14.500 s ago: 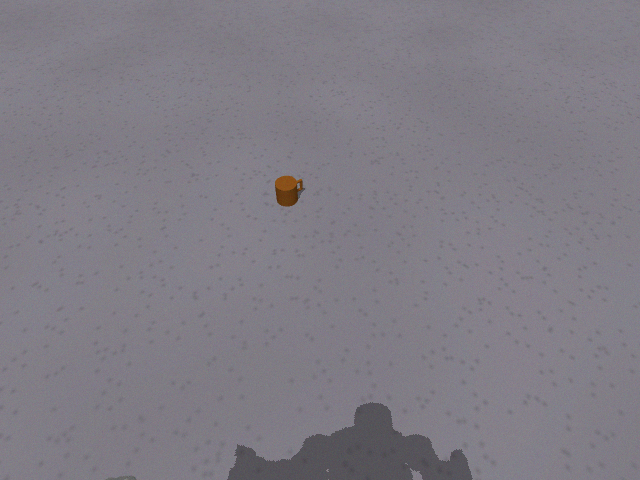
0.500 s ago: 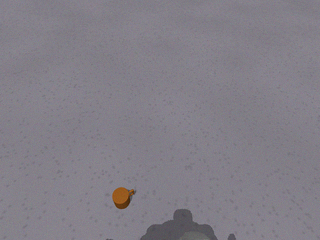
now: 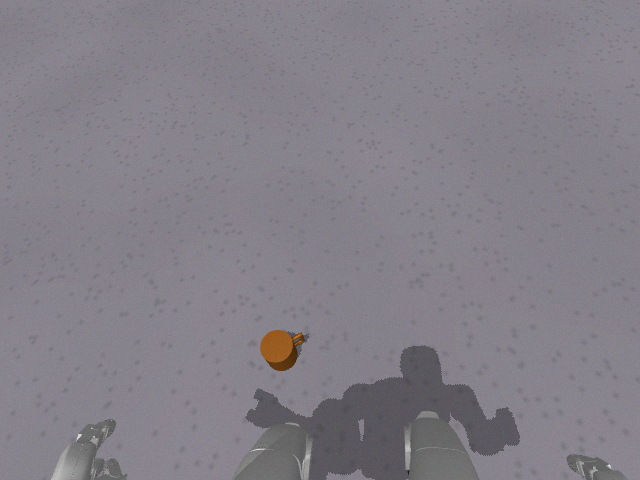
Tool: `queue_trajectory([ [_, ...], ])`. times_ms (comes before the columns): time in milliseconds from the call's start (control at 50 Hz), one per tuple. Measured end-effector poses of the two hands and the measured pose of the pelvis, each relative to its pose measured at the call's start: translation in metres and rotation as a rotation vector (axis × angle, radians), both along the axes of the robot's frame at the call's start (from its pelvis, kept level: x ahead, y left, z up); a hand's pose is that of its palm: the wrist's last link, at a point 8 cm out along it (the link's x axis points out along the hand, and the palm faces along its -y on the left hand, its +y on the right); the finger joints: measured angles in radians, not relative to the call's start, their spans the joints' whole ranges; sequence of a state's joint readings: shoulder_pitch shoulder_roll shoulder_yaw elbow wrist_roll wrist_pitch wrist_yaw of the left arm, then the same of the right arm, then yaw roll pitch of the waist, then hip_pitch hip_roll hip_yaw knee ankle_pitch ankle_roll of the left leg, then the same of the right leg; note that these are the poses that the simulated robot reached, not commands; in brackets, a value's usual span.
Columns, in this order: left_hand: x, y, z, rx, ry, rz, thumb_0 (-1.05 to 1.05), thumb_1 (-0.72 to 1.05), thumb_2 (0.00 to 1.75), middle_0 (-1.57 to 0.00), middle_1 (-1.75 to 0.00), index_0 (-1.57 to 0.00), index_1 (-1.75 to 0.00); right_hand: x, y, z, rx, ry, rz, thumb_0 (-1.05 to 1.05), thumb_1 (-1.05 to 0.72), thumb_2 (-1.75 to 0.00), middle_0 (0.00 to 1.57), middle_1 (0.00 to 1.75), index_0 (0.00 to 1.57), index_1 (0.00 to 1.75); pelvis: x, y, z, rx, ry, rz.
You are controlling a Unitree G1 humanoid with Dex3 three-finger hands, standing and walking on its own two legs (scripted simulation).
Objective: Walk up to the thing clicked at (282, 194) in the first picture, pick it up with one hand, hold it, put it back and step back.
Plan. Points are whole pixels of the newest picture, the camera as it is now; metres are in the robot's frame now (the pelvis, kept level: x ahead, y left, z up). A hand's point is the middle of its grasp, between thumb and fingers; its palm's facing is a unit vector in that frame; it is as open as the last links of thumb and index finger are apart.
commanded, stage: walk up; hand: left
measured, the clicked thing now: (284, 347) +0.46 +0.20 -0.69
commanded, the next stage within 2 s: stand in 1.04 s
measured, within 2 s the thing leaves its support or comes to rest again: neither
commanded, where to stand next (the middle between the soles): +0.04 +0.02 m, yaw -7 degrees
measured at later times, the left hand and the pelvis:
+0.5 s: hand out of the picture +0.08 +0.27 -0.14, palm faces -0.17 -0.92 -0.36, open 7.4 cm; pelvis +0.00 +0.00 +0.01, yaw -6 degrees
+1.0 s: hand (125, 468) +0.13 +0.29 -0.11, palm faces -0.08 -0.86 -0.51, open 7.4 cm; pelvis +0.01 +0.00 +0.01, yaw -3 degrees
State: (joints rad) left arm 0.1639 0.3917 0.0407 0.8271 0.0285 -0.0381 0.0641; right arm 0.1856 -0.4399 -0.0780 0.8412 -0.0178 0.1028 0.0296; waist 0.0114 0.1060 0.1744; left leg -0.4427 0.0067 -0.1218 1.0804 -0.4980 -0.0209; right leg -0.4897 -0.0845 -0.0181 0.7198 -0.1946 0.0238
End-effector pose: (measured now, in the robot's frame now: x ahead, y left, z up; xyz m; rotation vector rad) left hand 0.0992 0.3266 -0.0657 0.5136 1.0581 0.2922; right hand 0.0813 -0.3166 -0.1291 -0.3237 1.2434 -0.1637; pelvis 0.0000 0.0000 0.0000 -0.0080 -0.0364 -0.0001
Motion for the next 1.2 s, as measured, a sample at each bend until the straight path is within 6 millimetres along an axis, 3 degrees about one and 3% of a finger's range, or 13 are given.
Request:
queue_trajectory([
  [120,-0.010,0.041,-0.030,-0.041,-0.007,0.034,0.00,0.90,0.90,-0.20,-0.30,-0.21,-0.30,-0.032,0.025,0.010,-0.057,-0.007,-0.005,0.00,-0.91,-0.90,0.20,0.30,0.21,0.30,-0.017,0.028,-0.013,0.040,-0.032,-0.017],
  [200,-0.024,0.043,-0.037,-0.101,0.054,0.046,0.00,0.91,0.90,-0.20,-0.30,-0.20,-0.29,-0.054,0.035,0.033,-0.086,0.014,-0.025,0.00,-0.91,-0.90,0.21,0.30,0.21,0.30,-0.021,0.034,0.001,-0.017,-0.012,0.001],
  [260,-0.038,0.040,-0.041,-0.142,0.102,0.043,0.00,0.91,0.90,-0.20,-0.30,-0.20,-0.29,-0.060,0.035,0.050,-0.113,0.006,-0.024,0.00,-0.90,-0.90,0.21,0.30,0.21,0.30,-0.023,0.033,0.010,-0.012,0.010,-0.016],
  [340,-0.055,0.029,-0.046,-0.179,0.189,0.013,0.00,0.91,0.90,-0.20,-0.30,-0.20,-0.29,-0.063,0.021,0.066,-0.152,-0.044,-0.037,0.00,-0.90,-0.90,0.21,0.30,0.21,0.30,-0.020,0.029,0.015,-0.001,0.021,-0.055],
  [400,-0.052,0.016,-0.045,-0.192,0.227,-0.029,0.00,0.91,0.90,-0.20,-0.30,-0.20,-0.29,-0.071,0.003,0.074,-0.177,-0.082,-0.065,0.00,-0.90,-0.90,0.21,0.30,0.21,0.30,-0.014,0.021,0.015,-0.001,0.015,-0.088],
  [480,-0.025,-0.005,-0.037,-0.187,0.189,-0.086,0.01,0.91,0.90,-0.20,-0.30,-0.20,-0.30,-0.089,-0.026,0.075,-0.188,-0.076,-0.099,0.00,-0.90,-0.90,0.21,0.30,0.21,0.30,-0.007,0.002,0.015,-0.002,0.000,-0.109],
  [560,0.004,-0.029,-0.025,-0.153,0.063,-0.113,0.00,0.91,0.90,-0.20,-0.30,-0.21,-0.30,-0.098,-0.055,0.056,-0.173,-0.016,-0.128,0.00,-0.90,-0.90,0.21,0.30,0.21,0.30,-0.002,-0.022,0.008,-0.023,-0.024,-0.091],
  [700,0.010,-0.051,0.007,-0.104,0.039,-0.107,0.00,0.90,0.90,-0.20,-0.30,-0.21,-0.30,-0.065,-0.052,0.037,-0.072,-0.035,-0.137,0.00,-0.91,-0.90,0.20,0.30,0.20,0.30,0.010,-0.034,0.022,0.001,-0.027,-0.103],
  [860,0.014,-0.032,0.021,-0.017,0.045,-0.067,0.00,0.90,0.90,-0.20,-0.30,-0.21,-0.30,-0.038,-0.022,0.012,0.018,0.002,-0.104,0.00,-0.91,-0.90,0.20,0.30,0.21,0.30,0.014,-0.023,0.019,0.011,-0.017,-0.093],
  [960,0.019,-0.011,0.011,-0.012,0.038,-0.062,0.00,0.90,0.90,-0.20,-0.30,-0.21,-0.30,-0.024,-0.001,0.008,0.017,0.010,-0.070,0.00,-0.91,-0.90,0.21,0.30,0.21,0.30,0.010,-0.006,0.012,0.017,0.003,-0.067],
  [1060,0.020,0.012,-0.018,-0.065,0.026,-0.033,0.00,0.90,0.90,-0.20,-0.30,-0.21,-0.30,-0.011,0.020,0.013,-0.031,-0.028,-0.028,0.00,-0.91,-0.90,0.21,0.30,0.21,0.30,0.006,0.015,0.001,0.058,-0.013,-0.052],
  [1200,0.013,-0.002,-0.036,-0.182,0.053,-0.014,0.00,0.91,0.90,-0.20,-0.30,-0.20,-0.29,-0.005,0.034,0.050,-0.073,-0.117,-0.024,0.00,-0.90,-0.90,0.21,0.30,0.21,0.30,0.004,0.019,0.016,0.016,-0.021,-0.061],
])
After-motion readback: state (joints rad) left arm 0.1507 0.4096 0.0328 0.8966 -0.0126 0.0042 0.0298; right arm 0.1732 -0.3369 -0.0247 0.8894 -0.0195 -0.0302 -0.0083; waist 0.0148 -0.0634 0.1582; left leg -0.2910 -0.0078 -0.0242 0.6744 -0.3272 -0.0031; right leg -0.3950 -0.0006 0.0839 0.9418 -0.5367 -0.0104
